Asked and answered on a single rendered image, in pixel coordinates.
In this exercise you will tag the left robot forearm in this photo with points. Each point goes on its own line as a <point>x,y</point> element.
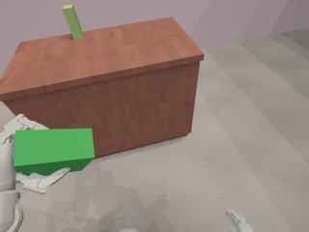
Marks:
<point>11,214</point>

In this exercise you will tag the robot right hand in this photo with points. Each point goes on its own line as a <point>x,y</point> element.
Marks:
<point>238,221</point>

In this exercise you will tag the robot left hand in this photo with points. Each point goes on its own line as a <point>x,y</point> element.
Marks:
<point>8,177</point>

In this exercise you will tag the table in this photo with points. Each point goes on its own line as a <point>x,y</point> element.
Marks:
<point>134,85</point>

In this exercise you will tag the sponge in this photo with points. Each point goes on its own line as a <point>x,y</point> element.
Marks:
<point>47,151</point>

